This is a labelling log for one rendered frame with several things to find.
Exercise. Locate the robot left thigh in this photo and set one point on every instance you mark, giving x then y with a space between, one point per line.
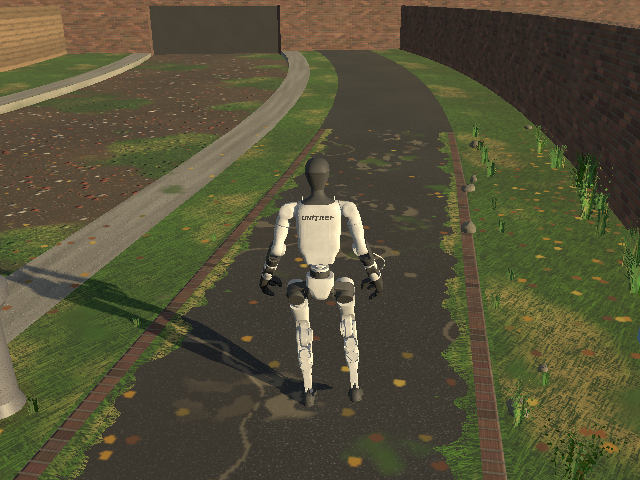
297 298

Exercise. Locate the right robot hand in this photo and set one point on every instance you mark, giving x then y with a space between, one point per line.
378 285

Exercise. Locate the robot right upper arm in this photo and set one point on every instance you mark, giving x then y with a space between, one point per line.
349 210

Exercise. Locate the left robot hand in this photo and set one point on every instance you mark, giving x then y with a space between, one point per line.
264 283

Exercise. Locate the robot right forearm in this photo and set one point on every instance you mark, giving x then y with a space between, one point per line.
369 264

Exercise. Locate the robot left upper arm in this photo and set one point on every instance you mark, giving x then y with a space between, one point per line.
287 211

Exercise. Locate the robot head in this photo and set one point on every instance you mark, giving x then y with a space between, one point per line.
317 174

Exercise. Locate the robot left forearm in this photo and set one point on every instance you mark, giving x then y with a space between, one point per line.
270 264

